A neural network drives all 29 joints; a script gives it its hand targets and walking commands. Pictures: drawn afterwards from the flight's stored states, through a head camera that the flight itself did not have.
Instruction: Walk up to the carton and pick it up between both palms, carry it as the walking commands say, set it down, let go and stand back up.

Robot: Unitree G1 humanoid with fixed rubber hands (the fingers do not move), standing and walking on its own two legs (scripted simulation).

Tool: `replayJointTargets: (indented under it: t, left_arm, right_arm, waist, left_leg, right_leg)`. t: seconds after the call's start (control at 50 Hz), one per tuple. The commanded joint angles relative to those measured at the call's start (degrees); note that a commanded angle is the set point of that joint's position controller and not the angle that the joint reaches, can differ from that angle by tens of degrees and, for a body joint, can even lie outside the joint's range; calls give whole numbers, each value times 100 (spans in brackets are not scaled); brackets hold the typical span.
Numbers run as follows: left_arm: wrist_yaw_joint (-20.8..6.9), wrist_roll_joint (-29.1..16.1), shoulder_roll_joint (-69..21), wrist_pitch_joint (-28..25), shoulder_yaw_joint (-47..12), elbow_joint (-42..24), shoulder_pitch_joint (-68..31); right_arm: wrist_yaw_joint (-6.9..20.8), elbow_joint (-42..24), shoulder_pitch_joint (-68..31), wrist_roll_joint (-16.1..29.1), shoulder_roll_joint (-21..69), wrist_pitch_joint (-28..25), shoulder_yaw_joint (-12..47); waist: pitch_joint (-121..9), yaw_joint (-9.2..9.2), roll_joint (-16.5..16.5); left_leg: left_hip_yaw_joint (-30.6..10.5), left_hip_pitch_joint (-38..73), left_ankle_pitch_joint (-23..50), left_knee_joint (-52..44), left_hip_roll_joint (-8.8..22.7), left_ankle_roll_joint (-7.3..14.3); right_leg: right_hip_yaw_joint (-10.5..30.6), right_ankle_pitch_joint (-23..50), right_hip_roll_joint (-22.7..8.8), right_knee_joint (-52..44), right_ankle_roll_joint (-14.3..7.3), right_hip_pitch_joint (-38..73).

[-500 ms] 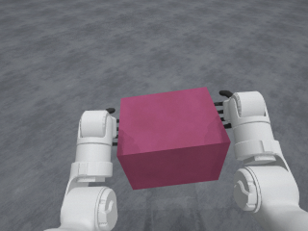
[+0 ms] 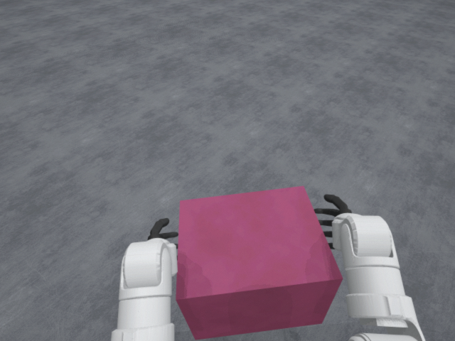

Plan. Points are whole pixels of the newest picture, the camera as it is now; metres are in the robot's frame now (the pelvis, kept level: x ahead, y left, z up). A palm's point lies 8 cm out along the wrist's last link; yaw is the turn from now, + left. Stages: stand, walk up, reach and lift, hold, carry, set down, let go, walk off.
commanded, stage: carry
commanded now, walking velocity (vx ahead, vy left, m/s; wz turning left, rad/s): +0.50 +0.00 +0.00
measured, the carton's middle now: (250, 261) +0.31 -0.02 -0.03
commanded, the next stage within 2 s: none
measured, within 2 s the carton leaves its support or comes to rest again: neither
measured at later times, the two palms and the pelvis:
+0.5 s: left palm (163, 138) +0.59 +0.19 +0.07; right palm (294, 125) +0.60 -0.14 +0.10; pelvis +0.33 +0.02 -0.02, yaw +1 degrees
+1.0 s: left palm (181, 72) +0.96 +0.19 +0.07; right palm (275, 63) +0.97 -0.14 +0.10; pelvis +0.70 +0.02 -0.01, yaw +2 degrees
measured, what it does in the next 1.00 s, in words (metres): walks ahead: left foot, then right foot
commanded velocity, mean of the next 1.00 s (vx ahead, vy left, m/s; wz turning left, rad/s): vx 0.50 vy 0.00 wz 0.00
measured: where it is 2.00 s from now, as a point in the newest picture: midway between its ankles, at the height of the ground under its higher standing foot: (227, 175)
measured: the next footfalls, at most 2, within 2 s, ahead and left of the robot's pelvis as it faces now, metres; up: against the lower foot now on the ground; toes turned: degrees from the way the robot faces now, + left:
left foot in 0.10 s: +0.17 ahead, +0.12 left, +0.00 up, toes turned +10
right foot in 0.56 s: +0.60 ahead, -0.12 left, +0.00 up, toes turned -9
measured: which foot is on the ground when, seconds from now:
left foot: up 0.00-0.08, down 0.10-0.62, up 0.64-0.98, down 1.00-1.00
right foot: down 0.00-0.14, up 0.16-0.54, down 0.56-1.00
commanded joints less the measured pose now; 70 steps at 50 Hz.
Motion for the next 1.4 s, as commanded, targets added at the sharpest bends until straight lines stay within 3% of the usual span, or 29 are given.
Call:
replayJointTargets:
  t: [0.0, 0.06, 0.08, 0.1, 0.12, 0.16, 0.22, 0.28, 0.32, 0.4, 0.44, 0.52, 0.54, 0.56, 0.58, 0.6, 0.64, 0.66, 0.72, 0.8, 0.88, 0.96, 0.98, 1.0, 1.02, 1.1, 1.16, 1.26, 1.38]
  left_arm:
    - [-2296, -3118, -5803, -438, -3775, -1807, -4360]
    - [-2423, -2977, -5718, -373, -3888, -1633, -3513]
    - [-2441, -3004, -5636, -394, -4044, -1733, -3460]
    - [-2467, -3154, -5557, -362, -4173, -1852, -3457]
    - [-2514, -3108, -5459, -327, -4234, -1791, -3425]
    - [-2616, -2924, -5522, -368, -4096, -1250, -2899]
    - [-2548, -2612, -5526, -709, -4015, -1264, -2134]
    - [-2534, -2321, -5334, -886, -3748, -863, -1980]
    - [-2511, -2336, -5201, -937, -3910, -1096, -2100]
    - [-2458, -2576, -5131, -682, -4237, -1471, -2599]
    - [-2509, -2703, -5059, -545, -4298, -1518, -2750]
    - [-2557, -2933, -5044, -406, -4295, -1276, -2519]
    - [-2581, -2925, -5023, -440, -4210, -1111, -2363]
    - [-2676, -2943, -4908, -552, -4113, -992, -2330]
    - [-2728, -3087, -5091, -699, -4003, -1237, -2525]
    - [-2720, -3120, -5368, -779, -4066, -1386, -2277]
    - [-2722, -3099, -5489, -989, -4144, -1500, -2725]
    - [-2674, -3212, -5598, -1044, -4256, -1944, -3053]
    - [-2647, -3323, -5626, -1078, -4335, -2591, -3296]
    - [-2662, -2866, -5458, -820, -4086, -1447, -1988]
    - [-2695, -2578, -5211, -727, -4073, -1215, -1643]
    - [-2539, -2698, -4969, -708, -4341, -1819, -2431]
    - [-2509, -2702, -4906, -648, -4332, -1711, -2457]
    - [-2503, -2825, -4915, -573, -4462, -1876, -2740]
    - [-2513, -2856, -4744, -518, -4406, -1934, -3015]
    - [-2517, -2963, -5282, -773, -4369, -1645, -2679]
    - [-2495, -2804, -5424, -809, -4245, -1430, -2365]
    - [-2530, -2896, -5251, -768, -4407, -1822, -2608]
    - [-2623, -3049, -4984, -445, -4419, -1664, -2459]
  right_arm:
    - [1873, -1326, -2392, 2858, 7385, -19, 3536]
    - [1822, -1655, -1555, 2556, 7069, -5, 3670]
    - [1803, -1793, -1414, 2459, 6815, -26, 3659]
    - [1773, -1912, -1327, 2411, 6605, -69, 3691]
    - [1730, -1756, -1290, 2174, 6480, -99, 3659]
    - [1720, -1994, -1220, 2117, 6428, -115, 3666]
    - [1930, -2355, -1377, 2377, 6405, -98, 4005]
    - [1980, -1979, -1146, 2217, 6309, -253, 3867]
    - [2081, -1762, -911, 2197, 6194, -247, 3917]
    - [2153, -1682, -848, 2334, 6116, -19, 4005]
    - [2102, -1711, -814, 2275, 6073, 83, 4013]
    - [2000, -1972, -1038, 2228, 5894, 176, 4008]
    - [1938, -1920, -1130, 2173, 5873, 154, 3952]
    - [1870, -2022, -1338, 2078, 5906, 167, 3910]
    - [1838, -2173, -1552, 2089, 6153, 115, 4016]
    - [1887, -2217, -1383, 2207, 6411, -28, 4062]
    - [1973, -1718, -1278, 2163, 6399, -423, 3891]
    - [1998, -1836, -1254, 2289, 6567, -529, 3918]
    - [1900, -2096, -959, 2392, 6943, -539, 4043]
    - [1784, -2429, -1095, 2413, 6477, -387, 4251]
    - [1895, -2179, -729, 2300, 6204, -167, 4326]
    - [2029, -1854, -555, 2385, 6169, -9, 4159]
    - [2045, -1795, -616, 2395, 6062, 17, 4059]
    - [2019, -1606, -674, 2336, 6032, 3, 4039]
    - [1978, -1487, -709, 2312, 6228, -54, 4015]
    - [2019, -2036, -1141, 2575, 6421, -92, 4084]
    - [1986, -2007, -934, 2518, 6408, -190, 4033]
    - [1986, -2046, -797, 2346, 6278, -148, 4086]
    - [1894, -2214, -801, 2300, 6149, 80, 4190]
  waist:
    - [-1103, 86, -600]
    - [-1864, -185, -39]
    - [-2289, -387, 765]
    - [-2718, -414, 2279]
    - [-2266, -274, 2595]
    - [-1812, -255, 1551]
    - [-1677, -176, 122]
    - [-1011, -131, 583]
    - [-470, -32, 976]
    - [307, -16, 1214]
    - [492, 17, 1214]
    - [-516, 198, 1046]
    - [-1008, 335, 431]
    - [-1964, 265, -1333]
    - [-1855, 223, -2286]
    - [-1882, 147, -1854]
    - [-1260, 152, -37]
    - [-1288, 134, 132]
    - [-1533, 8, -469]
    - [-1153, 68, -874]
    - [-703, 148, -643]
    - [-963, -128, 377]
    - [-1209, -286, 1513]
    - [-1126, -232, 2899]
    - [-953, -195, 2817]
    - [-1464, -141, 177]
    - [-1120, -67, 677]
    - [-549, -21, 1266]
    - [-590, 47, 577]
  left_leg:
    - [-61, -912, 1090, -1087, 91, 27]
    - [484, 1880, 2749, -2429, -202, 52]
    - [-131, 3764, 2670, -2360, 235, 252]
    - [-2327, 5092, 2689, -2512, 1746, 689]
    - [-3290, 5212, 3459, -2510, 2073, 1215]
    - [-2731, 5129, 6135, -1988, 2021, 1396]
    - [-1288, 4589, 5421, -2130, 1686, 527]
    - [-1342, 3501, 3657, -2868, 1479, 620]
    - [-552, 2592, 2718, -3284, 1281, 742]
    - [-235, 1404, 2512, -3776, 1115, 597]
    - [-168, 1427, 2787, -3640, 1103, 472]
    - [453, 2393, 5849, -1010, 544, 160]
    - [313, 1373, 5017, 281, 365, 17]
    - [94, -533, 3319, 2360, -93, -284]
    - [-223, -1926, 335, 3071, -399, -137]
    - [-521, -1997, 347, 3510, -200, 19]
    - [-880, -611, 215, 3391, 200, 161]
    - [-929, -539, 529, 3011, 380, 217]
    - [-806, -511, 843, 1872, 428, 323]
    - [-503, -739, 1291, 84, 527, 47]
    - [64, -350, 2471, -1487, 162, -10]
    - [487, 2160, 2902, -1963, -18, 102]
    - [-920, 3214, 2081, -2231, 946, 268]
    - [-3084, 3976, 1768, -2750, 2050, 933]
    - [-3630, 3748, 2076, -2792, 2415, 1422]
    - [-1292, 3807, 4728, -2354, 1854, 641]
    - [-877, 3036, 2874, -2966, 1508, 603]
    - [-98, 1980, 1900, -3478, 1211, 743]
    - [342, 2246, 3695, -1688, 699, 347]
  right_leg:
    - [1211, 2299, -1284, -939, -745, 1803]
    - [-264, 3640, -490, 823, -143, 946]
    - [-282, 2982, -221, 2095, -8, -572]
    - [-408, 458, 370, 3220, 97, -2183]
    - [-138, -928, 581, 3311, 26, -3066]
    - [162, -1050, 192, 4098, -37, -3492]
    - [307, -272, -145, 3638, -116, -3516]
    - [203, 245, -256, 2792, 25, -3331]
    - [105, 1081, -396, 2138, 205, -2946]
    - [-291, 2044, -333, 920, 197, -2053]
    - [-348, 2267, -268, 606, 121, -1753]
    - [-1284, 2048, 609, 43, 40, -147]
    - [-875, 1656, 335, 260, -76, 1372]
    - [2041, 1524, -1356, 251, -1068, 3409]
    - [3778, 1672, -2163, -225, -1711, 3838]
    - [4110, 2036, -2252, -358, -1927, 3221]
    - [2084, 3415, -1503, -635, -1028, 1404]
    - [1376, 3760, -1333, -406, -532, 1274]
    - [617, 1857, -1215, -719, -417, 931]
    - [241, 1437, -1479, -1286, -771, 842]
    - [-67, 2532, -1115, -876, -513, 915]
    - [-615, 2297, -555, 1157, -154, -413]
    - [-727, 1050, -169, 2730, 65, -1656]
    - [-640, -833, 503, 3893, 161, -3256]
    - [-101, -1218, 77, 4076, 1, -3451]
    - [398, -250, -409, 4118, -96, -3204]
    - [302, 492, -552, 2990, 43, -2942]
    - [-133, 1533, -488, 942, 217, -1956]
    - [-992, 1845, 168, -118, 128, -544]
